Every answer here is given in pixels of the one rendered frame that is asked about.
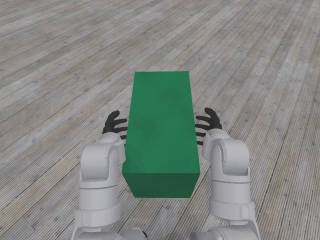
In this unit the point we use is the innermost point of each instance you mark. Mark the robot right forearm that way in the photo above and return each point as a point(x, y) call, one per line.
point(230, 198)

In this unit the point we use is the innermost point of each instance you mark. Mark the carton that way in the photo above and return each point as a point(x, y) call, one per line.
point(161, 149)

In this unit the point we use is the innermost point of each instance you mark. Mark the robot left forearm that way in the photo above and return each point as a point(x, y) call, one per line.
point(98, 182)

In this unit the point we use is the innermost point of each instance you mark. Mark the robot right upper arm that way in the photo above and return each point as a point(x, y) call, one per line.
point(230, 232)

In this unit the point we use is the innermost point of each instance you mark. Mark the robot left shin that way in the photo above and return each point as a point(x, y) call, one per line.
point(135, 228)

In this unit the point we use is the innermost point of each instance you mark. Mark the robot left hand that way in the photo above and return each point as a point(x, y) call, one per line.
point(111, 123)

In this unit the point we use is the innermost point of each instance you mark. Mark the left robot thigh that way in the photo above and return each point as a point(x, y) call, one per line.
point(133, 234)

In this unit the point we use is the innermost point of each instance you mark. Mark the robot right hand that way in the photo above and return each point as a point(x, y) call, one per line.
point(214, 122)

